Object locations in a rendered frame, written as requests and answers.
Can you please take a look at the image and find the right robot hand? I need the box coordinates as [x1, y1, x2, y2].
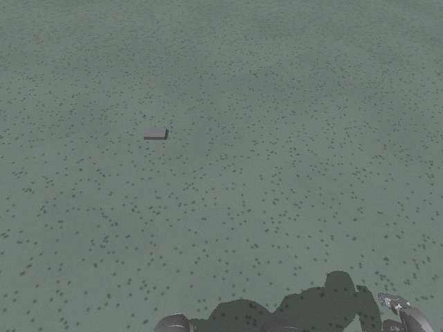
[378, 293, 435, 332]

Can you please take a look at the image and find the small box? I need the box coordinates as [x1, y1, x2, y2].
[143, 127, 167, 140]

